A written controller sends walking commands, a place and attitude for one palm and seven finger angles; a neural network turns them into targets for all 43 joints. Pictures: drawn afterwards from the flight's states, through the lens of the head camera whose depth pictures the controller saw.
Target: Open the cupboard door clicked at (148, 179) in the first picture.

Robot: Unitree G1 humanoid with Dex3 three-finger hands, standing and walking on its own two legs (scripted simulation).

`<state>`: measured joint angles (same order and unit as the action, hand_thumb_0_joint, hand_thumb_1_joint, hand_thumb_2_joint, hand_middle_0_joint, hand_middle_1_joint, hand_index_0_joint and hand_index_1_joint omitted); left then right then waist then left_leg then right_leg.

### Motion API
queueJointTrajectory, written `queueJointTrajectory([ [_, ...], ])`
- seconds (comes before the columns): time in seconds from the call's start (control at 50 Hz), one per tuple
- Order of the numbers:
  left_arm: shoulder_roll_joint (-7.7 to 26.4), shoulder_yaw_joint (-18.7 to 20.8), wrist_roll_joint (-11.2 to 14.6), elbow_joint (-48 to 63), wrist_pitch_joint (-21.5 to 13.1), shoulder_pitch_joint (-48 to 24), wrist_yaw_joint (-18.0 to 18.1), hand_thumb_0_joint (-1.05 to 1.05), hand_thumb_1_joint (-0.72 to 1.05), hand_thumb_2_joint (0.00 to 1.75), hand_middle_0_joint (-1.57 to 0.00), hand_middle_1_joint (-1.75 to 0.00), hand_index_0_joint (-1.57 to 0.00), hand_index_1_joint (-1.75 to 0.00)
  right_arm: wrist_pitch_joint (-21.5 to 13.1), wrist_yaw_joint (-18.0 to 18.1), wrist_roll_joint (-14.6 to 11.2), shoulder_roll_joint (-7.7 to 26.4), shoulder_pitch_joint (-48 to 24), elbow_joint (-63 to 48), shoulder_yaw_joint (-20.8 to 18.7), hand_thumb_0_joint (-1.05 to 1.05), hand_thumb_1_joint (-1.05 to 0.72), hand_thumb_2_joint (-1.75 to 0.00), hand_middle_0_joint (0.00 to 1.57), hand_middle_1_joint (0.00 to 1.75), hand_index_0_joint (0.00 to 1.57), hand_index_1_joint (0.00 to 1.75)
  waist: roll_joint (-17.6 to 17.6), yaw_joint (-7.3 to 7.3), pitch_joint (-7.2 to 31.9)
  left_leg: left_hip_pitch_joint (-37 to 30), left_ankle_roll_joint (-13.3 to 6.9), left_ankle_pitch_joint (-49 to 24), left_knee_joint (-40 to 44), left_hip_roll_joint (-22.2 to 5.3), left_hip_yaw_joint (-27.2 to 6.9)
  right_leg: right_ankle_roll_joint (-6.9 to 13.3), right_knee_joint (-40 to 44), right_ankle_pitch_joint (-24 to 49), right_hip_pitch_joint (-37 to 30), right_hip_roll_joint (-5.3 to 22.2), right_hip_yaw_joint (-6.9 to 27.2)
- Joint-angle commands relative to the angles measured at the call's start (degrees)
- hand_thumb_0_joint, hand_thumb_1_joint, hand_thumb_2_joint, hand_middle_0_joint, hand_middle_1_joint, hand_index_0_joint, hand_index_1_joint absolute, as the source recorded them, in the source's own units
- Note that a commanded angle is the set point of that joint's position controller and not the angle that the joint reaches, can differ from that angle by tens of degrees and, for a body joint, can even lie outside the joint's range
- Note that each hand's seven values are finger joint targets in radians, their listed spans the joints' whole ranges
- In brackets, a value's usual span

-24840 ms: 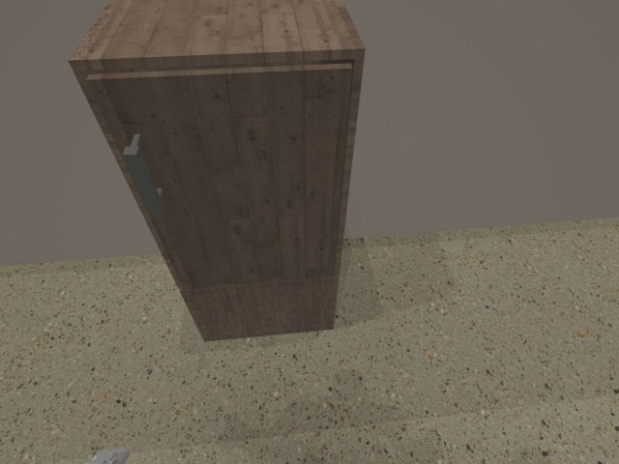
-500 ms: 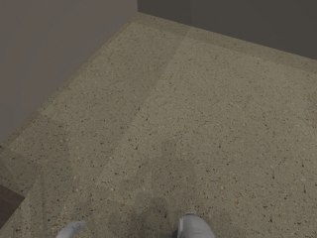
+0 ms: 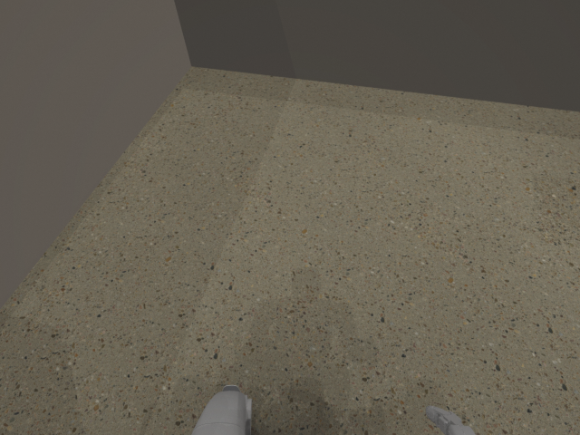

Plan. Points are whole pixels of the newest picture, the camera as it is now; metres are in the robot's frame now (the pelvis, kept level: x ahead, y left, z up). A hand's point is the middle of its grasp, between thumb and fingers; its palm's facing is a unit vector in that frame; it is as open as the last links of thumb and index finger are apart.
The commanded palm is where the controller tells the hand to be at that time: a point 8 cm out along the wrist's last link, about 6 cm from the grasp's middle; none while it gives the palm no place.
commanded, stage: walk to a spot facing it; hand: left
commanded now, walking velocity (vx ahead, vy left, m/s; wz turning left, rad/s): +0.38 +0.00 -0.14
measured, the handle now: out of the picture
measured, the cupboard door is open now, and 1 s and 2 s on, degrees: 45 45 45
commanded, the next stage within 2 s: turn to face it in 0.42 s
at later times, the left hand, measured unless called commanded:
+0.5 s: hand (216, 293) +0.37 +0.19 -0.16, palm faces -0.15 -0.97 -0.18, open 7.3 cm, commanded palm none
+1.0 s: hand (255, 231) +0.54 +0.13 -0.18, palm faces +0.04 -0.99 -0.13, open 7.2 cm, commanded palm none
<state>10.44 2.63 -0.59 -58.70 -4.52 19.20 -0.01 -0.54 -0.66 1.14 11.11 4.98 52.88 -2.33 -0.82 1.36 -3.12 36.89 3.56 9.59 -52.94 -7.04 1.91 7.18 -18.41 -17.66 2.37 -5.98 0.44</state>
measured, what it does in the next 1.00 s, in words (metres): walks ahead: left foot, then right foot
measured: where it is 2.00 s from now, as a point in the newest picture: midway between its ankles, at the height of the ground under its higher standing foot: (339, 345)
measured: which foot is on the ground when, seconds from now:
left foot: up 0.00-0.16, down 0.18-0.62, up 0.64-1.00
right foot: down 0.00-0.18, up 0.20-0.60, down 0.62-1.00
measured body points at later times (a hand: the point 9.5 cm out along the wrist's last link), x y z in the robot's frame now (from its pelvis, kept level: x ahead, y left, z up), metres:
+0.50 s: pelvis +0.27 +0.01 +0.00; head +0.30 +0.01 +0.45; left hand +0.38 +0.24 -0.15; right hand +0.17 -0.22 -0.14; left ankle +0.20 +0.11 -0.74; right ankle +0.35 -0.16 -0.69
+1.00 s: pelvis +0.42 -0.04 -0.02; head +0.45 -0.01 +0.43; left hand +0.54 +0.18 -0.17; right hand +0.48 -0.28 -0.15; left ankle +0.47 +0.07 -0.73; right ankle +0.41 -0.14 -0.74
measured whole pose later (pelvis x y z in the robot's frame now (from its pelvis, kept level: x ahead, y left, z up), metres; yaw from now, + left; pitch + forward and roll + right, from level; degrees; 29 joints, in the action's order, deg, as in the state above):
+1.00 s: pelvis +0.42 -0.04 -0.02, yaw +3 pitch +0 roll -2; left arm 9.9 2.9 -1.2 -54.4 -0.8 6.6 0.8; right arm 1.8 -0.5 0.9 9.7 12.2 55.5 -2.7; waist 2.7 -2.6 -2.9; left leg 24.3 3.0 17.1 -41.8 -5.5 7.7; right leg 0.1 -35.0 -20.2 13.3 6.6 -18.2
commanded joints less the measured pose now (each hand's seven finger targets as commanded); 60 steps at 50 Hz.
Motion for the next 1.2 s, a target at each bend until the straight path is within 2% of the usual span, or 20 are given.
queueJointTrajectory([
  [0.0, 6.2, 1.0, -0.2, -0.3, -1.0, 8.8, 1.2, 0.00, 0.90, 0.90, -0.20, -0.30, -0.20, -0.30, -1.9, -0.5, -0.2, 2.8, -7.1, -5.5, -0.5, 0.00, -0.90, -0.90, 0.20, 0.30, 0.20, 0.30, 7.6, 2.14, -1.1, 5.2, -1.3, 0.6, 6.1, 2.5, 2.3, 1.2, 1.7, 48.7, -9.5, 16.9, 11.4],
  [0.08, 8.3, 1.2, -0.3, -1.1, -1.2, 8.2, 1.6, 0.00, 0.90, 0.90, -0.20, -0.30, -0.20, -0.30, -2.6, -0.2, -0.1, 3.1, -3.4, -3.7, -0.5, 0.00, -0.90, -0.90, 0.20, 0.30, 0.20, 0.30, 7.3, -1.38, 1.0, -9.5, -4.1, 3.9, 16.3, 8.4, 7.0, 0.4, -5.8, 66.9, -8.3, 16.4, 9.0],
  [0.12, 9.0, 1.4, 0.2, -1.1, -1.4, 6.3, 1.7, 0.00, 0.90, 0.90, -0.20, -0.30, -0.20, -0.30, -3.0, 0.9, 0.4, 6.0, 11.4, 1.2, -1.4, 0.00, -0.90, -0.90, 0.20, 0.30, 0.20, 0.30, 6.2, -8.16, 7.6, -32.9, -7.2, -4.1, 22.3, 8.2, 5.7, -2.8, -20.9, 64.1, 2.7, 13.9, 6.4],
  [0.14, 7.1, 1.2, 0.7, -0.2, -1.6, 6.3, 1.3, 0.00, 0.90, 0.90, -0.20, -0.30, -0.20, -0.30, -3.2, 1.4, 1.2, 11.1, 20.6, 3.3, -2.8, 0.00, -0.90, -0.90, 0.20, 0.30, 0.20, 0.30, -1.1, -11.34, 13.4, -48.3, -12.1, -8.9, 21.4, -3.8, -9.6, -4.4, -35.8, 42.2, 17.0, 9.1, 4.7],
  [0.16, 3.9, 0.3, 1.7, 0.9, -1.9, 8.4, 0.6, 0.00, 0.90, 0.90, -0.20, -0.30, -0.20, -0.30, -3.3, 1.8, 1.6, 15.0, 26.2, 4.2, -3.5, 0.00, -0.90, -0.90, 0.20, 0.30, 0.20, 0.30, -11.7, -10.68, 20.3, -57.1, -20.9, -17.3, 27.2, -21.2, -30.7, -5.3, -58.1, -7.5, 28.1, 1.9, 0.3],
  [0.18, 5.7, 0.7, 0.9, 1.6, -1.6, 4.6, 1.0, 0.00, 0.90, 0.90, -0.20, -0.30, -0.20, -0.30, -2.7, 1.8, 0.5, 13.6, 22.7, 3.6, -2.9, 0.00, -0.90, -0.90, 0.20, 0.30, 0.20, 0.30, -5.5, -8.81, 15.3, -48.9, -22.4, -12.4, 33.2, -23.0, -34.0, -4.0, -64.9, -11.8, 30.8, 5.0, 4.1],
  [0.24, 3.2, 1.0, -0.8, 1.9, 0.4, 0.0, -0.6, 0.00, 0.90, 0.90, -0.20, -0.30, -0.20, -0.30, -4.1, 2.1, 0.4, 5.4, 13.0, 2.2, -0.9, 0.00, -0.90, -0.90, 0.20, 0.30, 0.20, 0.30, -4.6, -3.07, -3.3, -24.4, -14.3, 3.5, 40.8, -14.8, -17.4, -5.5, -61.2, -1.6, 33.5, 10.7, 3.6],
  [0.36, -0.8, 0.6, -1.2, 2.2, 3.0, -1.1, -2.0, 0.00, 0.90, 0.90, -0.20, -0.30, -0.20, -0.30, -5.1, 1.8, 0.1, 5.0, 16.4, 5.3, -0.6, 0.00, -0.90, -0.90, 0.20, 0.30, 0.20, 0.30, -6.6, 0.00, 0.3, -24.7, -9.7, -16.6, 41.0, -6.6, 4.8, -6.9, -39.2, 7.7, 28.6, 11.5, -2.7],
  [0.5, 1.2, 0.7, -0.9, 6.3, 3.3, -14.9, -2.5, 0.00, 0.90, 0.90, -0.20, -0.30, -0.20, -0.30, -3.7, 2.2, 0.7, 6.1, 23.1, 7.9, -0.2, 0.00, -0.90, -0.90, 0.20, 0.30, 0.20, 0.30, -5.6, -3.56, -4.2, -30.5, -9.3, -21.6, 38.3, -9.7, 6.8, -5.2, -21.4, 10.6, 27.0, 9.5, -6.9],
  [0.56, 3.3, 0.5, -1.0, 2.7, 1.7, -4.3, -1.4, 0.00, 0.90, 0.90, -0.20, -0.30, -0.20, -0.30, -3.4, 2.4, 0.1, 5.9, 24.2, 9.6, 0.6, 0.00, -0.90, -0.90, 0.20, 0.30, 0.20, 0.30, -2.8, 1.47, 2.4, -29.6, -7.3, -36.9, 23.8, -7.6, 6.1, -3.6, -12.5, 14.8, 7.6, 6.0, -8.1],
  [0.58, 7.1, 1.5, -1.2, 0.2, 1.0, 3.3, -0.7, 0.00, 0.90, 0.90, -0.20, -0.30, -0.20, -0.30, -3.5, 2.1, -0.7, 4.9, 23.2, 9.3, 0.6, 0.00, -0.90, -0.90, 0.20, 0.30, 0.20, 0.30, 1.5, 4.75, 8.0, -20.3, -5.3, -28.2, 12.9, -4.8, 6.7, -2.2, -13.1, 27.9, -8.0, 11.5, -2.7],
  [0.6, 13.2, 3.0, -1.2, -1.8, 0.3, 10.4, 0.1, 0.00, 0.90, 0.90, -0.20, -0.30, -0.20, -0.30, -3.5, 2.1, -1.7, 2.9, 26.5, 8.5, 0.7, 0.00, -0.90, -0.90, 0.20, 0.30, 0.20, 0.30, 14.4, 5.97, 17.9, -8.4, -2.4, 10.2, -5.5, 4.7, 8.8, 4.5, -11.8, 47.1, -22.5, 29.3, 15.9],
  [0.62, 15.0, 2.5, 0.1, -1.6, 0.3, 10.3, 0.3, 0.00, 0.90, 0.90, -0.20, -0.30, -0.20, -0.30, -2.7, 2.5, -2.2, 3.8, 27.2, 8.5, 0.5, 0.00, -0.90, -0.90, 0.20, 0.30, 0.20, 0.30, 13.8, 4.72, 23.6, -10.5, -2.3, 29.5, -17.3, 4.5, 1.6, 8.6, -7.0, 50.8, -19.6, 36.5, 18.7],
  [0.66, 11.1, 1.5, 0.0, 1.4, 1.4, 0.3, 1.4, 0.00, 0.90, 0.90, -0.20, -0.30, -0.20, -0.30, -1.5, 2.4, -1.6, 1.5, 20.2, 7.1, 0.4, 0.00, -0.90, -0.90, 0.20, 0.30, 0.20, 0.30, 9.3, 2.92, 10.6, -6.4, -2.1, 23.5, -18.9, 1.1, -1.4, 6.5, -4.3, 47.8, -5.3, 32.0, 10.2],
  [0.76, 7.2, 0.7, -0.2, 4.8, 1.8, -10.7, 1.5, 0.00, 0.90, 0.90, -0.20, -0.30, -0.20, -0.30, 1.9, 1.3, -0.7, -1.0, 22.4, 8.1, 0.2, 0.00, -0.90, -0.90, 0.20, 0.30, 0.20, 0.30, 7.7, -4.46, 5.1, -12.8, -0.3, 13.4, -11.3, -0.2, 1.1, 0.6, 0.7, 33.2, 13.0, 26.3, -6.6],
  [0.9, 7.9, 2.6, -0.9, 6.4, 2.8, -11.2, 1.5, 0.00, 0.90, 0.90, -0.20, -0.30, -0.20, -0.30, 2.1, 0.1, -0.3, 0.2, 13.3, 2.3, -0.9, 0.00, -0.90, -0.90, 0.20, 0.30, 0.20, 0.30, 10.1, -3.15, 2.5, -12.6, -0.3, 11.0, 5.5, 0.5, 4.4, -0.7, -3.1, 21.8, 12.1, 27.6, -10.4],
  [0.96, 8.1, 3.0, -0.5, 7.2, 3.8, -10.7, 1.3, 0.00, 0.90, 0.90, -0.20, -0.30, -0.20, -0.30, 1.6, -0.2, 0.2, 3.6, 16.1, 1.5, -1.7, 0.00, -0.90, -0.90, 0.20, 0.30, 0.20, 0.30, 1.4, -5.10, 4.7, -23.3, -1.1, 0.0, 20.4, 2.5, 4.9, -4.5, -14.8, 12.5, 14.2, 25.1, -13.0],
  [1.0, 3.8, 1.9, 0.2, 11.0, 4.9, -11.4, 1.0, 0.00, 0.90, 0.90, -0.20, -0.30, -0.20, -0.30, 0.8, 0.9, 0.9, 14.4, 20.2, 0.6, -4.0, 0.00, -0.90, -0.90, 0.20, 0.30, 0.20, 0.30, -25.3, -7.25, 7.1, -29.9, -14.4, -30.8, 33.1, -18.7, -28.3, -12.0, -42.2, -24.8, 31.6, 11.1, -10.7],
  [1.04, 5.4, 2.0, -0.7, 12.7, 5.3, -15.5, 0.9, 0.00, 0.90, 0.90, -0.20, -0.30, -0.20, -0.30, 0.8, 1.7, 0.7, 14.1, 16.9, -0.8, -4.0, 0.00, -0.90, -0.90, 0.20, 0.30, 0.20, 0.30, -10.8, -5.81, 7.3, -25.7, -16.3, -13.6, 34.4, -17.0, -25.8, -10.4, -51.8, -15.9, 33.2, 12.1, -1.5],
  [1.18, 6.2, 2.2, -0.4, 9.8, 5.7, -10.5, 0.3, 0.00, 0.90, 0.90, -0.20, -0.30, -0.20, -0.30, 0.1, 2.0, 0.2, 12.8, 8.9, -3.4, -3.4, 0.00, -0.90, -0.90, 0.20, 0.30, 0.20, 0.30, -6.8, -2.43, 10.2, -29.0, -11.9, -17.2, 32.0, -7.1, -14.3, -12.5, -43.3, -5.3, 29.7, 10.0, -0.4],
])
